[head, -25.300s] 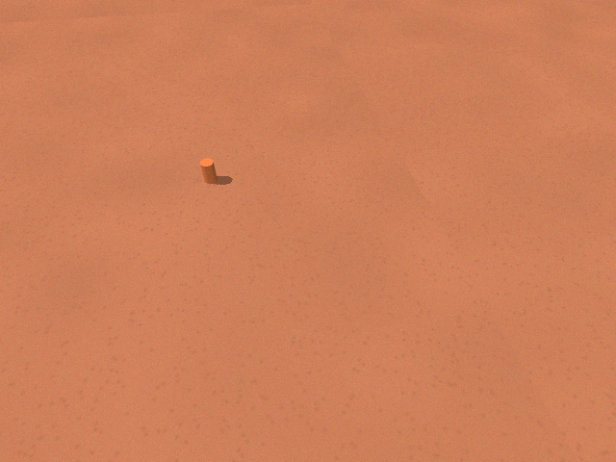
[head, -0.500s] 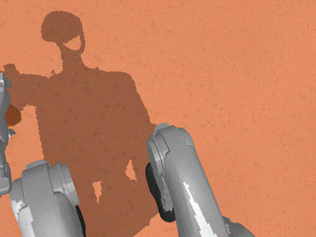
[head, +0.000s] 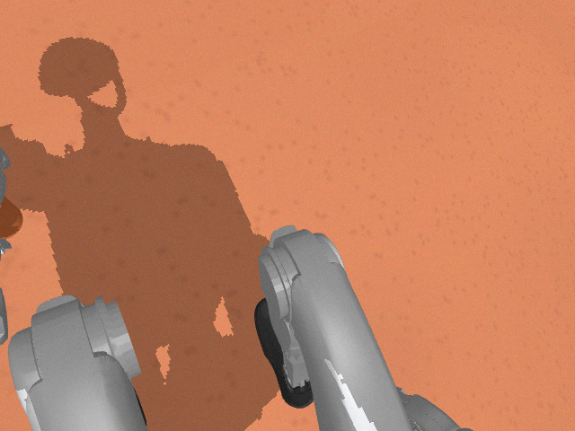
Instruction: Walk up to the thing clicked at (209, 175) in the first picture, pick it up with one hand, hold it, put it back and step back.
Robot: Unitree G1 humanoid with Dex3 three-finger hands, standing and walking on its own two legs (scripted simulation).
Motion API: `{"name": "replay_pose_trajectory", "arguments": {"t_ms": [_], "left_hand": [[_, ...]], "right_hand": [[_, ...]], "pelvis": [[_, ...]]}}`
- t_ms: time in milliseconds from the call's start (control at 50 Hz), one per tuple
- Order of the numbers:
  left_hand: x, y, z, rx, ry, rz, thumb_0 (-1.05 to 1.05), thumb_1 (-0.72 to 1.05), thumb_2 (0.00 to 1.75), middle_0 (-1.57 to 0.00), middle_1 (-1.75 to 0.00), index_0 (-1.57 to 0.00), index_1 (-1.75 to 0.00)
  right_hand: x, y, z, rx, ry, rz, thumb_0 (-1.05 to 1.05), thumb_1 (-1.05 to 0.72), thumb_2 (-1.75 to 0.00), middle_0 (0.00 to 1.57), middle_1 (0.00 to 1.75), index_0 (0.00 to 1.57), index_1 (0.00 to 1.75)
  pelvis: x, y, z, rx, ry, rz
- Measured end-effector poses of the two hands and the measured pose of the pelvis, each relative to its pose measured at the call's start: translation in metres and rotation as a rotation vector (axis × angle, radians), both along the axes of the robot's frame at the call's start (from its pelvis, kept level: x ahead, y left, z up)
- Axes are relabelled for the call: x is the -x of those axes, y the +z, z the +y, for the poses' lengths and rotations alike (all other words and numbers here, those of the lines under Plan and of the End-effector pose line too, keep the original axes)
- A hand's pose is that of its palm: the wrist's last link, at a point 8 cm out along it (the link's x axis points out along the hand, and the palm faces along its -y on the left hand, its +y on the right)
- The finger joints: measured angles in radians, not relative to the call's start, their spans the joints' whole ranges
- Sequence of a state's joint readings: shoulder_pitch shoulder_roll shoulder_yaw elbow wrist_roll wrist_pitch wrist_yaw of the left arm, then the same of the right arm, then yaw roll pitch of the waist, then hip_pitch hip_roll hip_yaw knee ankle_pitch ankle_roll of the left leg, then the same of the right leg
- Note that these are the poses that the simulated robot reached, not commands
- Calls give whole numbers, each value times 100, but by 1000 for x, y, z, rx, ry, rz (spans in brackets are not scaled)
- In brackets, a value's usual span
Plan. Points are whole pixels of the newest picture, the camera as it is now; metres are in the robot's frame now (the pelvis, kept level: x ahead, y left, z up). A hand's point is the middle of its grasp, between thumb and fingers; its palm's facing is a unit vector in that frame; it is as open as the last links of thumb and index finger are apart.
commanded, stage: close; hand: left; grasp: from above
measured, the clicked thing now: out of the picture +0.45 +0.27 -0.24
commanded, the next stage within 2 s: settle in 1.08 s
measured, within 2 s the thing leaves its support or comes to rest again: leaves its support in 1.52 s
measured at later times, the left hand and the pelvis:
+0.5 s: hand out of the picture +0.44 +0.27 -0.21, palm faces -0.43 -0.15 -0.89, open 11.4 cm; pelvis +0.00 +0.00 +0.00, yaw +0 degrees
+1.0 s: hand out of the picture +0.44 +0.27 -0.21, palm faces -0.42 -0.14 -0.89, open 10.4 cm; pelvis +0.00 +0.00 +0.00, yaw +0 degrees
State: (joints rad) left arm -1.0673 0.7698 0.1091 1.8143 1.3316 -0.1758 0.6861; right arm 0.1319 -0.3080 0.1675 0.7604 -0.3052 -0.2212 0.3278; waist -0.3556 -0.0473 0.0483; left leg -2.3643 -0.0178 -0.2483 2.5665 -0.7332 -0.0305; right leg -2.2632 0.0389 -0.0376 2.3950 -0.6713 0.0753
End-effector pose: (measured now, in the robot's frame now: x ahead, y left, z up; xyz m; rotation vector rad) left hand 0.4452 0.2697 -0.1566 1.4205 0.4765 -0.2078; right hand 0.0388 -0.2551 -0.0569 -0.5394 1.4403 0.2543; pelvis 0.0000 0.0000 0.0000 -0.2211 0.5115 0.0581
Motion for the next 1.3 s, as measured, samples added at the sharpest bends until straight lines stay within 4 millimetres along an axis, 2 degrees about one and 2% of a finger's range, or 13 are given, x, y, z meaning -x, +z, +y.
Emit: {"name": "replay_pose_trajectory", "arguments": {"t_ms": [220,560,960,1300], "left_hand": [[0,1,5,3,12,13,0,-23,79,-32,-93,-34,-90],[5,-1,9,-7,21,19,0,-13,75,-41,-86,-42,-84],[-1,2,9,-15,11,12,0,-2,75,-56,-84,-47,-83],[-2,3,9,-15,10,16,1,-2,74,-69,-88,-49,-86]], "right_hand": [[-2,2,-1,-8,17,-13,0,-91,-90,19,30,20,30],[7,4,-3,1,-7,4,0,-92,-90,19,30,20,30],[-3,3,-1,-8,8,-6,0,-92,-90,19,30,20,30],[2,5,-1,-6,-7,11,0,-93,-90,19,30,20,30]], "pelvis": [[2,0,0,-1,-1,-8],[2,1,-2,-3,-4,-3],[0,3,-2,-3,1,8],[0,5,-2,-5,3,15]]}}
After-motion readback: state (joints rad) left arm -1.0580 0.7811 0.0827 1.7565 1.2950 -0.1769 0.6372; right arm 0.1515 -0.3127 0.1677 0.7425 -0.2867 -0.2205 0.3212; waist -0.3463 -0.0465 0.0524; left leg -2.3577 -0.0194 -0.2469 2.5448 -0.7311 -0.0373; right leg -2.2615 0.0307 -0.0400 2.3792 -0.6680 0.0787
